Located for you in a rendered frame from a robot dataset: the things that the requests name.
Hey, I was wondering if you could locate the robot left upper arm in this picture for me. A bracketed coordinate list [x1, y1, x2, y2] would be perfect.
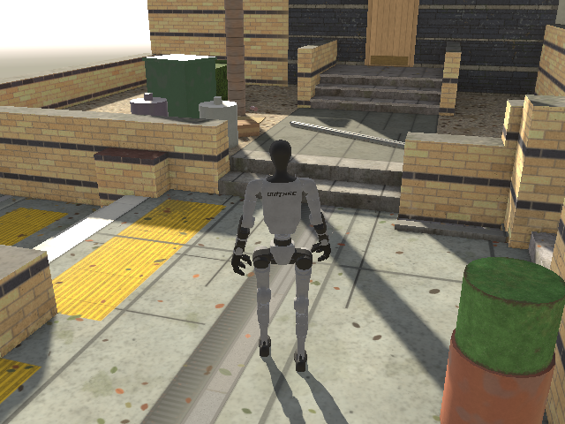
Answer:
[241, 178, 263, 229]

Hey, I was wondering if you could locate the robot right upper arm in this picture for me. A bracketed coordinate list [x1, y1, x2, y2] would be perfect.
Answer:
[300, 178, 323, 225]

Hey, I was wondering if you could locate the robot right forearm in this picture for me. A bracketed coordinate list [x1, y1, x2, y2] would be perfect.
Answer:
[313, 212, 329, 246]

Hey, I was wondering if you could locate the left robot hand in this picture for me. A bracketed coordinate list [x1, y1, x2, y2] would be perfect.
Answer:
[231, 253, 252, 276]

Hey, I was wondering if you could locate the right robot hand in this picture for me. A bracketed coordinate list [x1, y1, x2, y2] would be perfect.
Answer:
[311, 243, 331, 261]

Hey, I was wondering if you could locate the humanoid robot torso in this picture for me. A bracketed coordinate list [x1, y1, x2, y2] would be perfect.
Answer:
[261, 174, 303, 265]

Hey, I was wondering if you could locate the robot left forearm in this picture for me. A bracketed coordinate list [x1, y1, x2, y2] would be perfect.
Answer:
[233, 215, 250, 255]

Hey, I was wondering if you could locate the humanoid robot head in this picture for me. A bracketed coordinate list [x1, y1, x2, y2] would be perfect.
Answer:
[266, 140, 297, 183]

